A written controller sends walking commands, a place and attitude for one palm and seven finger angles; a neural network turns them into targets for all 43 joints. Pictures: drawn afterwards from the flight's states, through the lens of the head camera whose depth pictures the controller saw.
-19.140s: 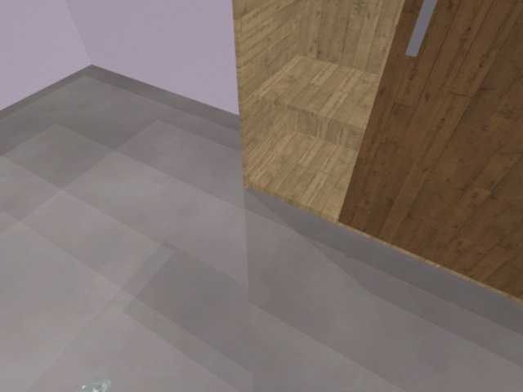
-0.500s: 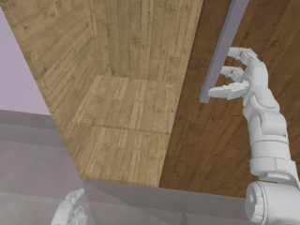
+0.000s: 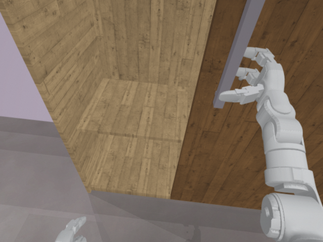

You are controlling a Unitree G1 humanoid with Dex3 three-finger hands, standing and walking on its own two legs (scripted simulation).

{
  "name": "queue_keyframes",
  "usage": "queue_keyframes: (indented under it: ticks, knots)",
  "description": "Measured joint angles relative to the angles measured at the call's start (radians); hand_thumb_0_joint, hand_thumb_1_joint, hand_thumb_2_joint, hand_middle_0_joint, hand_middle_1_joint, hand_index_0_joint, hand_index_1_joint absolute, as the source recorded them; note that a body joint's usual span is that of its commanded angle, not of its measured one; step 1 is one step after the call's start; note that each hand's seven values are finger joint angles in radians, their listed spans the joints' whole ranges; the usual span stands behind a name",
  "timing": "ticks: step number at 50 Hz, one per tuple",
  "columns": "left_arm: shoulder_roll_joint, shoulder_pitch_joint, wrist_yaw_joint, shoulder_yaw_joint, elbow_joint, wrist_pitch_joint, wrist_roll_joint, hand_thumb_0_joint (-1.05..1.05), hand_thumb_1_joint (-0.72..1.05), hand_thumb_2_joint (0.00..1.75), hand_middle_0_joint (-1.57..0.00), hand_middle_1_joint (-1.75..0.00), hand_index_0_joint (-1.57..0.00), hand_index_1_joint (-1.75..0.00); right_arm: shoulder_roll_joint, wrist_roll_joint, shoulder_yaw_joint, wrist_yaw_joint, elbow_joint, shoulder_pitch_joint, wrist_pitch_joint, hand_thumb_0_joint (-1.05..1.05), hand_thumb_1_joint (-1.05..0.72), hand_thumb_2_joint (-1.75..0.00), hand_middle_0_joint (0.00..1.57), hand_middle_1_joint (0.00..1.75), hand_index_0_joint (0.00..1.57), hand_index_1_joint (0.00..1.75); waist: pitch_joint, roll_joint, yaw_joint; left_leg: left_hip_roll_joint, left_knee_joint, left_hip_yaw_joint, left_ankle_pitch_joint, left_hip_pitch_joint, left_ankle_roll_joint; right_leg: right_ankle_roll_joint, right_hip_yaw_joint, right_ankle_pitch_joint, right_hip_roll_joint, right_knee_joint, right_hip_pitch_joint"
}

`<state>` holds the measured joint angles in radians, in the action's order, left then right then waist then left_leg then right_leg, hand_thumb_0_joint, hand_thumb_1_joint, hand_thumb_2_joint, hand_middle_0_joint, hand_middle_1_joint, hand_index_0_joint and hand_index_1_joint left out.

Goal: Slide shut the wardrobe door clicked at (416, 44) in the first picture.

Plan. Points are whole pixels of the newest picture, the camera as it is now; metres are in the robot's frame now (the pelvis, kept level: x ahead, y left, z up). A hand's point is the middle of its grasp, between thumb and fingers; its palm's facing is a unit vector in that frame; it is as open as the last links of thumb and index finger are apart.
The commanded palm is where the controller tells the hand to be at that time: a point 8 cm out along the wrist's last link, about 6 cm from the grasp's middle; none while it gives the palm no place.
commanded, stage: move the hooked fingers beside the handle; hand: right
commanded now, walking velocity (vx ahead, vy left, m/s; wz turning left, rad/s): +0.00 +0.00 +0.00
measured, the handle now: (233, 52) +0.50 -0.12 +0.26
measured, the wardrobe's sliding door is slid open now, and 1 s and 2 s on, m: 0.50 0.50 0.50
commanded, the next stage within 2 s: none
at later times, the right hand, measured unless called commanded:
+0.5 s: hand (242, 78) +0.43 -0.14 +0.23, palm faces +0.04 +1.00 +0.00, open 14.0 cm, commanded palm +0.41 -0.19 +0.23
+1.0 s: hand (255, 83) +0.42 -0.17 +0.23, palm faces +0.06 +1.00 -0.02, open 14.0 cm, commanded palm +0.40 -0.22 +0.23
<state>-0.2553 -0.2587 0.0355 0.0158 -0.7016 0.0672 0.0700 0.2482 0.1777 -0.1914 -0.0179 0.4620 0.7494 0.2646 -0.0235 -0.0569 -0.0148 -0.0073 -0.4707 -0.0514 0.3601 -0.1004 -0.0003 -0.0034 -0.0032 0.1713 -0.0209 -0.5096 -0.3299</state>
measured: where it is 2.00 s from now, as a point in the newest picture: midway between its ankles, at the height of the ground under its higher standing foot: outside the picture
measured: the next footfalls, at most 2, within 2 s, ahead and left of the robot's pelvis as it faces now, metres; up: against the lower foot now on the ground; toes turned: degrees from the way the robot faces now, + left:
none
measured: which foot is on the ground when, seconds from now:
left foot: down 0.00-1.00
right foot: down 0.00-1.00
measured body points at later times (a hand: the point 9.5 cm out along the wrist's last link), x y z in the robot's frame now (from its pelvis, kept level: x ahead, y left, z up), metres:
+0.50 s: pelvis +0.01 +0.00 +0.00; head -0.01 +0.02 +0.45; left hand +0.13 +0.25 -0.10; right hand +0.42 -0.19 +0.24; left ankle -0.07 +0.12 -0.73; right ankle +0.06 -0.12 -0.73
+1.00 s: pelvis +0.01 +0.01 +0.00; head -0.01 +0.03 +0.45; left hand +0.15 +0.26 -0.10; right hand +0.41 -0.22 +0.24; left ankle -0.07 +0.12 -0.73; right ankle +0.06 -0.12 -0.73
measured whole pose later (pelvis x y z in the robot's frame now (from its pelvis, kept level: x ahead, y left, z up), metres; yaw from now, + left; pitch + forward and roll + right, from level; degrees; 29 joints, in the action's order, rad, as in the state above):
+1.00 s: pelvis +0.01 +0.01 +0.00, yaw +1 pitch -1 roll +0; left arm -0.28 -0.23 0.06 0.02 -0.66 0.03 0.08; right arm 0.35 0.21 -0.27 0.11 0.41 0.64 0.29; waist -0.04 -0.05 -0.02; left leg 0.00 -0.45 -0.04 0.36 -0.07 0.01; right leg -0.01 0.00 0.18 -0.03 -0.49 -0.30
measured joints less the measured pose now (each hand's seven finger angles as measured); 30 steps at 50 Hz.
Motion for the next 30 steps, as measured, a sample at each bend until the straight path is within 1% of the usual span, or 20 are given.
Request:
queue_keyframes:
  ticks: [8, 15, 20, 30]
  knots:
    - [0.004, 0.018, 0.003, 0.008, 0.012, 0.005, -0.002, 0.01, 0.90, 0.90, -0.20, -0.30, -0.20, -0.30, 0.015, 0.006, -0.013, 0.027, 0.034, 0.010, -0.007, -0.01, 0.50, -0.30, 0.29, 1.19, 0.28, 1.23, -0.004, 0.004, -0.004, 0.001, 0.001, 0.005, -0.003, -0.002, 0.000, 0.000, 0.004, -0.003, -0.002, 0.005, 0.002]
    - [0.001, 0.019, 0.003, 0.010, 0.025, 0.001, -0.002, 0.01, 0.90, 0.90, -0.20, -0.30, -0.20, -0.30, 0.032, 0.007, -0.031, 0.049, 0.041, -0.003, -0.015, -0.01, 0.50, -0.30, 0.30, 1.20, 0.29, 1.22, -0.007, 0.003, -0.013, 0.003, 0.008, 0.013, -0.006, 0.001, 0.000, 0.000, 0.012, -0.001, -0.006, 0.009, 0.007]
    - [-0.003, 0.010, 0.004, 0.007, 0.031, -0.006, 0.000, 0.01, 0.90, 0.90, -0.20, -0.30, -0.20, -0.30, 0.042, 0.008, -0.041, 0.057, 0.023, -0.024, -0.016, -0.01, 0.50, -0.30, 0.30, 1.20, 0.30, 1.21, -0.007, 0.003, -0.017, 0.003, 0.012, 0.019, -0.006, 0.005, -0.001, 0.000, 0.018, 0.001, -0.007, 0.012, 0.013]
    - [-0.008, 0.001, 0.006, 0.003, 0.027, -0.021, 0.000, 0.01, 0.90, 0.90, -0.20, -0.30, -0.20, -0.30, 0.046, 0.007, -0.050, 0.058, -0.025, -0.058, 0.002, -0.01, 0.50, -0.30, 0.30, 1.20, 0.30, 1.20, -0.007, 0.004, -0.020, 0.003, 0.020, 0.024, -0.004, 0.016, 0.002, -0.002, 0.022, 0.005, -0.007, 0.020, 0.026]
